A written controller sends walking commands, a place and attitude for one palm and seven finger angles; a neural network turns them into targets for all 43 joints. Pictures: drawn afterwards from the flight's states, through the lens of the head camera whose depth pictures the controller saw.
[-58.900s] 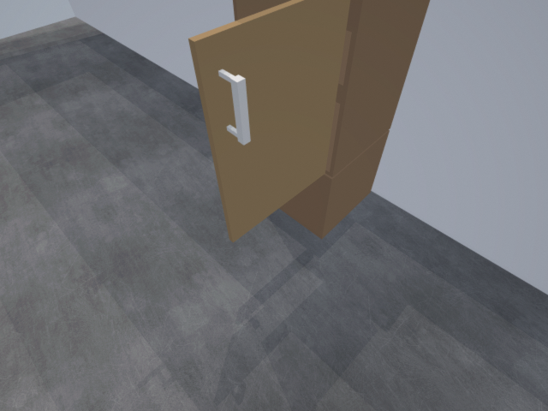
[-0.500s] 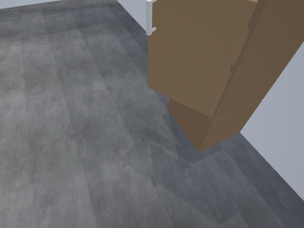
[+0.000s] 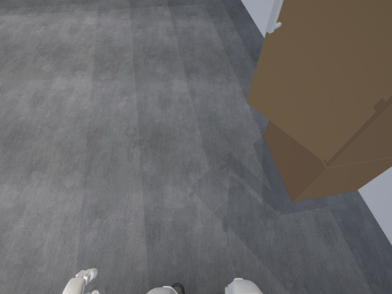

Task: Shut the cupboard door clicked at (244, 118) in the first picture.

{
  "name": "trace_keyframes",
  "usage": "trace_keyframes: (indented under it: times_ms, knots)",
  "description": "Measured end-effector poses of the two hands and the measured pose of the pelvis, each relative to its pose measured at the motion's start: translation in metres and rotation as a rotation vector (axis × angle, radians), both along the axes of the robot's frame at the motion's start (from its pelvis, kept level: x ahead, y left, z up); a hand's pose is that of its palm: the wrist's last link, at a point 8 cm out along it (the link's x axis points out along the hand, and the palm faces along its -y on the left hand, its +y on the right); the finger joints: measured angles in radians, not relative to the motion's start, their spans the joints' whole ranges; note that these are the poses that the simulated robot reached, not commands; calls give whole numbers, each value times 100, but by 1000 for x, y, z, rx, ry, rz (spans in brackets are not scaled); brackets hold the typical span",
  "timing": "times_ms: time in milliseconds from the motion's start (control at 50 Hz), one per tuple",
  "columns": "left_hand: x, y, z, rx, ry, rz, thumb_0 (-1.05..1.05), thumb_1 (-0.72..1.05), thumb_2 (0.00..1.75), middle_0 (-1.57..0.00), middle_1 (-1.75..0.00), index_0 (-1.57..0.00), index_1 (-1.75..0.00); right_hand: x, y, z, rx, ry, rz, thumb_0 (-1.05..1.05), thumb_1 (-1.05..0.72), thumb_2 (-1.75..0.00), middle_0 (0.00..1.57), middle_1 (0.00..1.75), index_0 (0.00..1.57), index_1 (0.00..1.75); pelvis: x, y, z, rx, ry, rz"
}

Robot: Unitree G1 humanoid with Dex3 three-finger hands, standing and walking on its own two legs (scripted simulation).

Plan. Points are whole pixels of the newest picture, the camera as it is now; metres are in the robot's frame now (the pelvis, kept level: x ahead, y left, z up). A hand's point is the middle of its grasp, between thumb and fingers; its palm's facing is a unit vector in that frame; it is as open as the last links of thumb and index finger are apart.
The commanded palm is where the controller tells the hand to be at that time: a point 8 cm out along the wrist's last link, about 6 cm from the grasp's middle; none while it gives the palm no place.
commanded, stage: walk to a spot facing it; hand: left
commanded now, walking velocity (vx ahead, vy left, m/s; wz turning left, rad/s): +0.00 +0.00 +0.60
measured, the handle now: (280, 7) +0.88 -0.24 +0.11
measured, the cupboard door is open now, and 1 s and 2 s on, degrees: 30 30 30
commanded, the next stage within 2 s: turn to face it in 1.50 s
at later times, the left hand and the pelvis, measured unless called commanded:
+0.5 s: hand out of the picture -0.02 +0.17 -0.18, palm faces +0.36 -0.90 -0.25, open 7.4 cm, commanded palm none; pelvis +0.00 -0.03 -0.01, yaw +21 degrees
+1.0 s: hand out of the picture +0.10 +0.23 -0.15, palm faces +0.52 -0.81 -0.28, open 7.4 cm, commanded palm none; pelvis +0.10 -0.01 -0.01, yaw +35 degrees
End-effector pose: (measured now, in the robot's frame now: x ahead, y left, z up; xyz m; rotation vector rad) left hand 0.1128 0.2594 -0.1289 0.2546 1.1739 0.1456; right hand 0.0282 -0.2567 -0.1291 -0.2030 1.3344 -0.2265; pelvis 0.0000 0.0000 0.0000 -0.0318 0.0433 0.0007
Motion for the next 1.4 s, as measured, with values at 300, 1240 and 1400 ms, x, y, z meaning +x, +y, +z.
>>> trace_keyframes:
  times_ms: [300, 1240, 1400]
  knots:
    - [-71, -50, 11, 19, 10, 194, 0, 90, 89, -20, -30, -20, -30, 68, -46, -13, 45, -51, 170, 1, -91, -90, 20, 30, 20, 30, 0, -46, -1, 51, -24, 206]
    - [-77, -54, 11, -45, 27, 864, 0, 93, 89, -20, -30, -20, -30, 354, 117, -7, 93, -2, 808, 1, -91, -90, 20, 30, 20, 30, 179, 15, 7, 62, -11, 818]
    - [-117, -97, -10, -189, 221, 1057, 0, 92, 89, -20, -30, -20, -30, 440, 256, -2, 133, -112, 1053, 1, -92, -90, 19, 30, 20, 30, 207, 61, -4, 43, -25, 933]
